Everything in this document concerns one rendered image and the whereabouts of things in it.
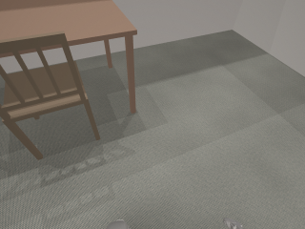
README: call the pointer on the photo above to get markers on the table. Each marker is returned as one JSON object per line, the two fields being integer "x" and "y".
{"x": 83, "y": 21}

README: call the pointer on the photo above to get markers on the chair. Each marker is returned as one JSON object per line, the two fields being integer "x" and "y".
{"x": 40, "y": 91}

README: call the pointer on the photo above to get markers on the robot right hand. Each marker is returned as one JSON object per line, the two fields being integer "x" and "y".
{"x": 232, "y": 224}

